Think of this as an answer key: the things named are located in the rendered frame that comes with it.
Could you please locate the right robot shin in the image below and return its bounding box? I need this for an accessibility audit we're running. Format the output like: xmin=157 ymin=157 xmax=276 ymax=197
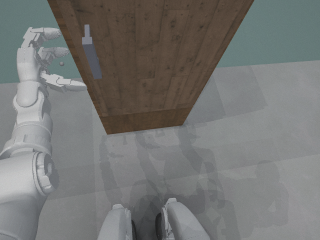
xmin=161 ymin=198 xmax=177 ymax=240

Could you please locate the left robot shin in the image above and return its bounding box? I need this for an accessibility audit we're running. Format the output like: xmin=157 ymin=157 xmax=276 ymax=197
xmin=112 ymin=204 xmax=133 ymax=240

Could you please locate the handle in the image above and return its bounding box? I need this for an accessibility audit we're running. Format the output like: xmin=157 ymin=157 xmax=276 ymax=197
xmin=82 ymin=24 xmax=102 ymax=79

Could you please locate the cupboard door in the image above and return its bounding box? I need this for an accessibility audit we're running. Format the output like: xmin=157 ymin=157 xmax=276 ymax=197
xmin=56 ymin=0 xmax=252 ymax=117

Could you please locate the robot shin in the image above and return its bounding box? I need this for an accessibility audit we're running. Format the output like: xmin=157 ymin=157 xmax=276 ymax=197
xmin=112 ymin=204 xmax=133 ymax=240
xmin=161 ymin=198 xmax=177 ymax=240

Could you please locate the robot left hand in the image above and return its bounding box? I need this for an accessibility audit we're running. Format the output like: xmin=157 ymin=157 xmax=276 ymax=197
xmin=16 ymin=27 xmax=88 ymax=94

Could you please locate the robot left forearm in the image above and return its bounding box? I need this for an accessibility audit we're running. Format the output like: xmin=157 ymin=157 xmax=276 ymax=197
xmin=0 ymin=81 xmax=53 ymax=160

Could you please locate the left robot upper arm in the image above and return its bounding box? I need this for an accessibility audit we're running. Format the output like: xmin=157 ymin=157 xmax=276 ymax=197
xmin=0 ymin=151 xmax=60 ymax=240

